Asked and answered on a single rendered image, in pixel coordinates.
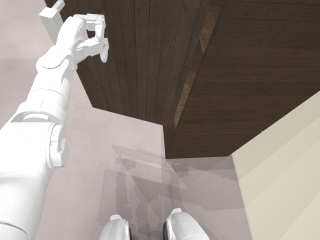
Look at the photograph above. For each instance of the handle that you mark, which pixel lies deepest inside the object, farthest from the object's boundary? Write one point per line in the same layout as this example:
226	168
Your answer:
52	20

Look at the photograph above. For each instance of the left robot forearm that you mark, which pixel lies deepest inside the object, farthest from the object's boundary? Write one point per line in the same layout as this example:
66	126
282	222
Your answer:
49	95

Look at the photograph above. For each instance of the robot left shin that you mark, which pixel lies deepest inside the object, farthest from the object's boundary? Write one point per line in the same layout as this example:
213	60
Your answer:
113	217

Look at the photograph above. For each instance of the left robot upper arm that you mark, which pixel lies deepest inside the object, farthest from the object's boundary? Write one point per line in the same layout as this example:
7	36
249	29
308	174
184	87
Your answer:
30	152

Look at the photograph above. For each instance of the left robot thigh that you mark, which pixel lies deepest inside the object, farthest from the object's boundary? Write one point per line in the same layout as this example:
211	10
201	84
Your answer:
116	229

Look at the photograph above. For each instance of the cupboard door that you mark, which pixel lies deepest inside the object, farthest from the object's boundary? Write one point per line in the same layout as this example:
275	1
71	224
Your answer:
151	48

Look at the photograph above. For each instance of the left robot hand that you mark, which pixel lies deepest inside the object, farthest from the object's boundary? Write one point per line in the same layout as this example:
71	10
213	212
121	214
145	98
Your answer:
73	36

